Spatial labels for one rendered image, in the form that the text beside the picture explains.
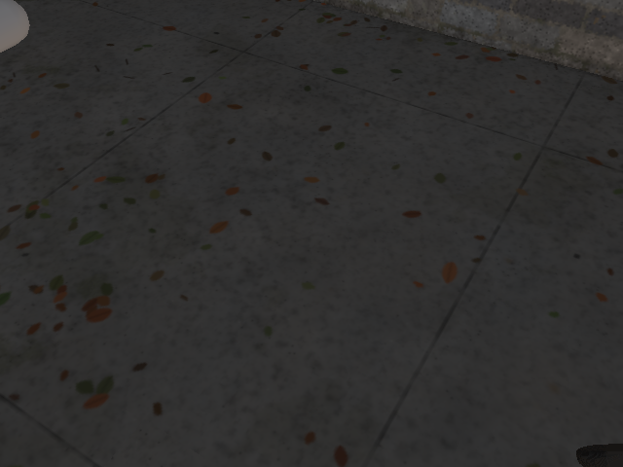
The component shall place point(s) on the robot right hand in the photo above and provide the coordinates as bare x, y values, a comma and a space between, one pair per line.
610, 455

